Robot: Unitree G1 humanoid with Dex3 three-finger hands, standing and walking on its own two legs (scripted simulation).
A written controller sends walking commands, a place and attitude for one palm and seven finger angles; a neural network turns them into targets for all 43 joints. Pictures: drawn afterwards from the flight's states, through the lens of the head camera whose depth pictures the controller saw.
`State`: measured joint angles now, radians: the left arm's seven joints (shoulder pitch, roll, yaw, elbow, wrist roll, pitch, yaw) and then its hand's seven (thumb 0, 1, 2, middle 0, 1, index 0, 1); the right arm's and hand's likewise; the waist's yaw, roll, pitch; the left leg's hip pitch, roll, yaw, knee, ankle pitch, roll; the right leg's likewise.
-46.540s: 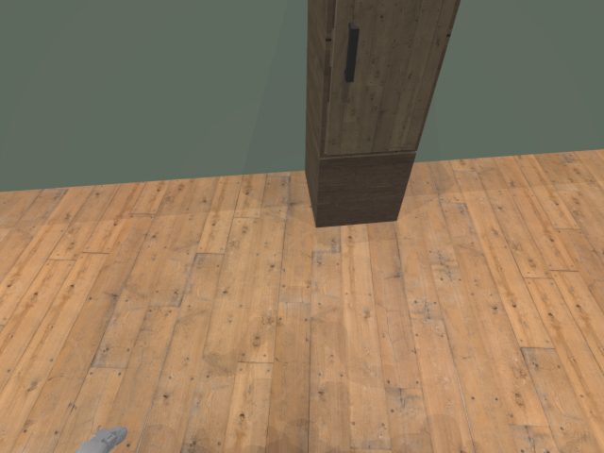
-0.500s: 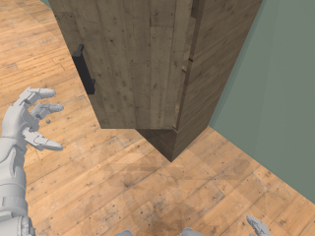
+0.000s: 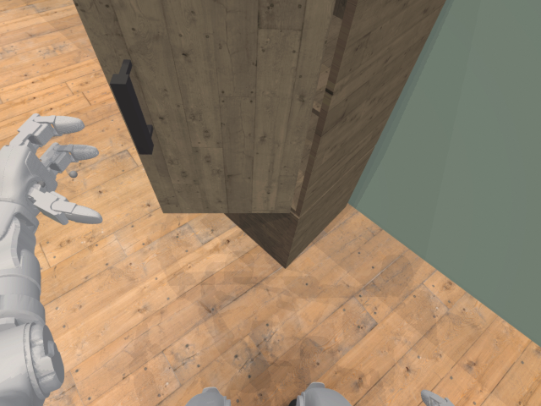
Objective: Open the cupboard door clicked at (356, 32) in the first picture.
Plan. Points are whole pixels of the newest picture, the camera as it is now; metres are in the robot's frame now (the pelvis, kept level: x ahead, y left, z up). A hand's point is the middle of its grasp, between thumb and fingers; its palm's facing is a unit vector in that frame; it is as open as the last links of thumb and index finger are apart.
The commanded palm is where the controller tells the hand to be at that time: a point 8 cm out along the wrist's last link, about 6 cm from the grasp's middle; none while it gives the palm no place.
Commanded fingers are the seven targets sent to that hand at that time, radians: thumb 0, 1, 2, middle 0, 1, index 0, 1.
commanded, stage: move the hooked fingers beside the handle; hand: left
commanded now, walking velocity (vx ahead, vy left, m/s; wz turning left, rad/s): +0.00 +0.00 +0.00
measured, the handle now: (136, 109) +0.56 +0.22 +0.07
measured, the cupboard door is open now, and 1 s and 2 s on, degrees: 45 45 45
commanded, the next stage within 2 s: slide the fingers in behind the handle in 1.40 s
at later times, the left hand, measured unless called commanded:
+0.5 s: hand (84, 136) +0.48 +0.28 +0.09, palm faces +0.02 -1.00 -0.02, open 14.0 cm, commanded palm +0.47 +0.33 +0.08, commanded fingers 0.00 -0.50 0.30 -0.30 -1.20 -0.30 -1.20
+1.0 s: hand (78, 132) +0.49 +0.30 +0.08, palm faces +0.02 -1.00 +0.00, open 14.0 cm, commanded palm +0.48 +0.34 +0.07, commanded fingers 0.00 -0.50 0.30 -0.30 -1.20 -0.30 -1.20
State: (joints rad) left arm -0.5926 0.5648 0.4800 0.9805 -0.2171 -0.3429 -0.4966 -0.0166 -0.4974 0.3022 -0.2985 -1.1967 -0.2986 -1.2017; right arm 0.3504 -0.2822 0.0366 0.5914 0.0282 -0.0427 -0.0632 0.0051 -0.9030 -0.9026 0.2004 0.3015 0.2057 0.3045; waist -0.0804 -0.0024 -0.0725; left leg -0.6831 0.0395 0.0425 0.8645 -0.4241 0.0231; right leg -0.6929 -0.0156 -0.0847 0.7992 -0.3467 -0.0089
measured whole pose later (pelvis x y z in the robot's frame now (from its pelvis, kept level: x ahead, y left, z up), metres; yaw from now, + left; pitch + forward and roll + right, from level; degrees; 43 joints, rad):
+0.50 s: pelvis +0.00 +0.00 -0.01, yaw -1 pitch +19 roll -3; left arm -0.87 0.75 0.53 1.22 -0.13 -0.34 -0.50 -0.02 -0.50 0.30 -0.30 -1.20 -0.30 -1.20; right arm 0.41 -0.29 0.06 0.60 0.01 0.05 -0.06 0.00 -0.90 -0.90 0.20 0.30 0.21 0.30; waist -0.17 0.00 -0.06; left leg -0.83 0.06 0.04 0.94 -0.45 0.03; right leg -0.83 0.00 -0.09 0.84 -0.35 -0.01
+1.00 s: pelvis +0.01 +0.01 -0.01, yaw -2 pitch +21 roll -4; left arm -0.87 0.77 0.55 1.20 -0.14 -0.34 -0.52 -0.02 -0.50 0.30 -0.30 -1.20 -0.30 -1.20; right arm 0.41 -0.28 0.06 0.58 0.00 0.10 -0.04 0.00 -0.90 -0.90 0.20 0.30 0.21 0.30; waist -0.17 0.00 -0.08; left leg -0.86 0.07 0.03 0.96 -0.47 0.03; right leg -0.84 0.01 -0.09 0.84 -0.35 0.00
